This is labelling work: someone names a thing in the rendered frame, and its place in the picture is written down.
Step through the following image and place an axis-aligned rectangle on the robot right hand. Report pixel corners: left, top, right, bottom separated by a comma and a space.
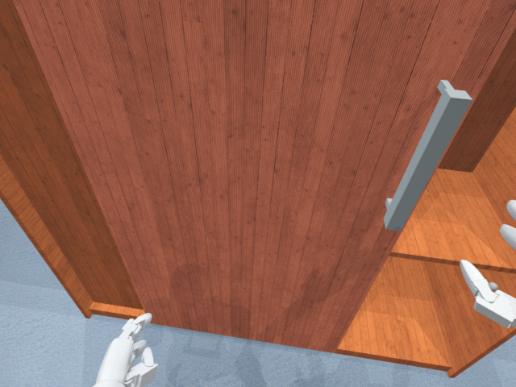
460, 200, 516, 329

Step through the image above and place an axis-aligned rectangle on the wardrobe door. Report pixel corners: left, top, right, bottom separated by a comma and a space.
13, 0, 516, 353
0, 0, 143, 310

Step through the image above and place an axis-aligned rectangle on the handle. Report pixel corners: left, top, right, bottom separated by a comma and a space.
384, 80, 472, 231

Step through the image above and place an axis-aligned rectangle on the robot left hand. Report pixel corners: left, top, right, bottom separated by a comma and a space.
96, 313, 158, 387

